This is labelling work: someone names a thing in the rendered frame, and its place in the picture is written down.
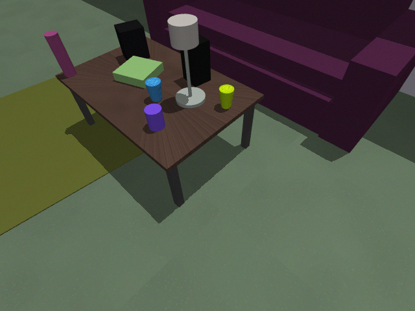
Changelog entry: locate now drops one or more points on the sofa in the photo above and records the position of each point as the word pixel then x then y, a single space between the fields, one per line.
pixel 331 66

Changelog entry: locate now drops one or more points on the desk lamp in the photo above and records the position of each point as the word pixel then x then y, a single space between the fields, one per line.
pixel 183 32

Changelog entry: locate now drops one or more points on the coffee table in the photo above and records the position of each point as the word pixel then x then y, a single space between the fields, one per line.
pixel 186 129

